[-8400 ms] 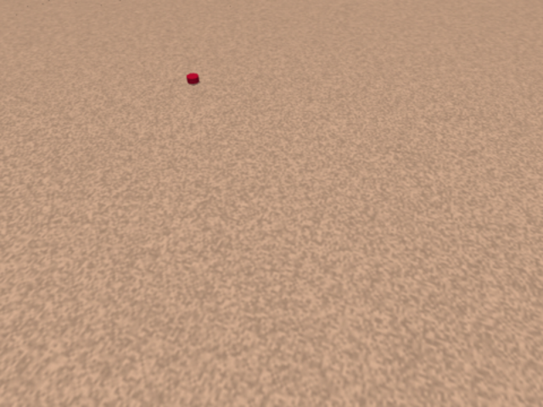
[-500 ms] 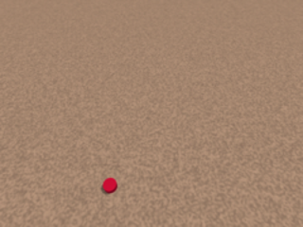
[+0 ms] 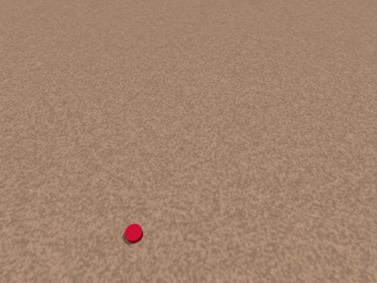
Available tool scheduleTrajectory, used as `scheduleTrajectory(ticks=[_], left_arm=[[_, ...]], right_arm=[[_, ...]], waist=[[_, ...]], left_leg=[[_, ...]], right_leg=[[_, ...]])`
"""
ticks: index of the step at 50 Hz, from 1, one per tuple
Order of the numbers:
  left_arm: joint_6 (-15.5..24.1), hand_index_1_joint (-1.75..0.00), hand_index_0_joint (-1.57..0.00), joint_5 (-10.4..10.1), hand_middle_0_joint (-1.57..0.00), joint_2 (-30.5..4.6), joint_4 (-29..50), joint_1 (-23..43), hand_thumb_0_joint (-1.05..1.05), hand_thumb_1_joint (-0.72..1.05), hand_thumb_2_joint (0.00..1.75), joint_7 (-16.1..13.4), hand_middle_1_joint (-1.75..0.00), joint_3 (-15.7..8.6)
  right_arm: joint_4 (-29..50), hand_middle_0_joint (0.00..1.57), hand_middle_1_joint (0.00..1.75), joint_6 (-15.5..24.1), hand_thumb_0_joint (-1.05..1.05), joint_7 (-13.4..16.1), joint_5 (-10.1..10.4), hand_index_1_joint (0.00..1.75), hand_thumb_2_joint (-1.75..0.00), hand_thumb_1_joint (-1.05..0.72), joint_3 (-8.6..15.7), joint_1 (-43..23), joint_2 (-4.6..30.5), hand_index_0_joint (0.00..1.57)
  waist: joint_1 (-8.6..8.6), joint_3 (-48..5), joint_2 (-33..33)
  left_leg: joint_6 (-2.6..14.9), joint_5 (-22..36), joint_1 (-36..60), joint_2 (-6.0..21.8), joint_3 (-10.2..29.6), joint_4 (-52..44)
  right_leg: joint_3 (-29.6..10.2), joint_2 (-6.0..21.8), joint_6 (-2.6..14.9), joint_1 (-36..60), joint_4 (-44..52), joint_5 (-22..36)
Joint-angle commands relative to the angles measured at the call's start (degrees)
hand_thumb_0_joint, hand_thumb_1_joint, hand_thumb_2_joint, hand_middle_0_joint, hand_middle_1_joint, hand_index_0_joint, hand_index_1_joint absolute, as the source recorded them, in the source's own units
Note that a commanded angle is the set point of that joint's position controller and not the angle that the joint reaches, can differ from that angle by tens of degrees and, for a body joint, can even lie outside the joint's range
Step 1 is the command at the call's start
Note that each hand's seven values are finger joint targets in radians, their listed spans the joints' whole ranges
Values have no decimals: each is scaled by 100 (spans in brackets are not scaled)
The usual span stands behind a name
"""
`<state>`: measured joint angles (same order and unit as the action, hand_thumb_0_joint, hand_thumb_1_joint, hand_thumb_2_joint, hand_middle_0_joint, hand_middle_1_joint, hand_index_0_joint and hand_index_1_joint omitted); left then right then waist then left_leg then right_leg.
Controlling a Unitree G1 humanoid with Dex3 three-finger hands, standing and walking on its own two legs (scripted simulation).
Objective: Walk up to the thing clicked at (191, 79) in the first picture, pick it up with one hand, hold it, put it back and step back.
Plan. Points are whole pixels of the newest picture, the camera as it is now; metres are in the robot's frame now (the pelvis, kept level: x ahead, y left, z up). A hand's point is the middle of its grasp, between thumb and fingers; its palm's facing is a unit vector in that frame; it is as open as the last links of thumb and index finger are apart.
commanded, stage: stand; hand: left
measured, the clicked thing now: (134, 233) +0.49 +0.30 -0.76
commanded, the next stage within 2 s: none
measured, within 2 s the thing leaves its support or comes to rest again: neither
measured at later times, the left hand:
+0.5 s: hand out of the picture +0.08 +0.24 -0.16, palm faces -0.02 -0.94 -0.33, open 7.4 cm
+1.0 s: hand out of the picture +0.07 +0.24 -0.16, palm faces -0.03 -0.94 -0.34, open 7.4 cm
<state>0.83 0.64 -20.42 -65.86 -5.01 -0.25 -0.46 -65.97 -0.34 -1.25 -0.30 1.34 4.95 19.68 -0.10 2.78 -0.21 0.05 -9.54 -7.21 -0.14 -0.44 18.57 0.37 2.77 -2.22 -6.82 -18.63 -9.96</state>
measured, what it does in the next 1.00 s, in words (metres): stands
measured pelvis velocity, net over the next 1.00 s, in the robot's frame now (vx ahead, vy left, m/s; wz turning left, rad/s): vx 0.00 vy -0.01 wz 0.00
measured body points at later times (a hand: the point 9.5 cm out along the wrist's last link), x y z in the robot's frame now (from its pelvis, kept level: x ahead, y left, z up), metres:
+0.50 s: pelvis +0.00 -0.01 +0.00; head +0.01 +0.00 +0.45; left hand +0.08 +0.29 -0.13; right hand +0.08 -0.31 -0.13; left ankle +0.01 +0.12 -0.75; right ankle +0.00 -0.14 -0.75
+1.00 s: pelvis +0.00 -0.01 +0.00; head +0.01 -0.01 +0.45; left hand +0.07 +0.29 -0.13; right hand +0.08 -0.31 -0.13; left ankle +0.01 +0.12 -0.75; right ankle +0.00 -0.14 -0.75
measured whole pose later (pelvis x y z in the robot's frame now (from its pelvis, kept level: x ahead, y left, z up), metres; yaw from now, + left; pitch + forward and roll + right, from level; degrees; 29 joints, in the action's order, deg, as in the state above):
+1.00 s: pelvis +0.00 -0.01 +0.00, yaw +0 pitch -2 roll +0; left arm 0.3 0.6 -20.4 -64.5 -6.8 0.4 0.2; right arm -65.6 0.3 -0.9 -0.3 0.4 5.7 20.0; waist 0.0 3.0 -0.2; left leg -1.0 -9.4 -6.4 1.0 -0.1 17.8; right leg 0.7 1.7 -1.2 -6.1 -18.1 -10.0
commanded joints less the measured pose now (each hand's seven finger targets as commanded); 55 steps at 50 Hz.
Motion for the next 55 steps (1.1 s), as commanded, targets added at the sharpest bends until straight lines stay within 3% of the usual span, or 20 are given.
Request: scheduleTrajectory(ticks=[1,20,25,32,38,44,55], left_arm=[[106,-30,-20,-21,-20,-1158,381,228,0,90,90,-38,-30,-237],[107,-30,-20,-10,-20,-1151,479,167,0,90,90,-13,-30,-221],[107,-30,-20,-14,-20,-1181,497,173,0,90,90,-16,-30,-226],[97,-30,-20,-10,-20,-1170,469,117,0,90,90,-8,-30,-192],[104,-30,-20,-3,-20,-1237,496,150,0,90,90,-7,-30,-207],[89,-30,-20,-13,-20,-1197,476,87,0,90,90,-2,-30,-181],[77,-30,-20,-17,-20,-1254,490,109,0,90,90,-9,-30,-187]], right_arm=[[343,20,30,194,0,137,-25,30,-90,-90,167,-311,1198,20],[385,20,30,195,0,132,-17,30,-90,-90,166,-328,1179,20],[383,20,30,201,0,138,-10,30,-90,-90,167,-358,1218,20],[350,20,30,171,0,124,-17,30,-90,-90,144,-249,1226,20],[375,20,30,194,0,131,-18,30,-90,-90,147,-244,1266,20],[354,20,30,195,0,128,-16,30,-90,-90,116,-194,1225,20],[350,20,30,204,0,152,-23,30,-90,-90,106,-167,1258,20]], waist=[[-2,-593,44],[-22,-406,49],[-1,-438,47],[-13,-277,33],[-31,-441,15],[-12,-346,-6],[-6,-436,31]], left_leg=[[84,1013,188,745,530,-271],[48,602,173,751,515,-336],[48,727,260,781,543,-315],[46,257,38,729,545,-383],[63,543,185,757,526,-330],[36,522,134,758,541,-374],[34,763,209,786,518,-330]], right_leg=[[-443,494,215,214,225,893],[-458,491,249,118,352,546],[-461,487,257,97,341,590],[-457,476,249,79,442,248],[-488,512,279,125,358,587],[-455,469,285,41,352,428],[-483,498,300,146,285,688]])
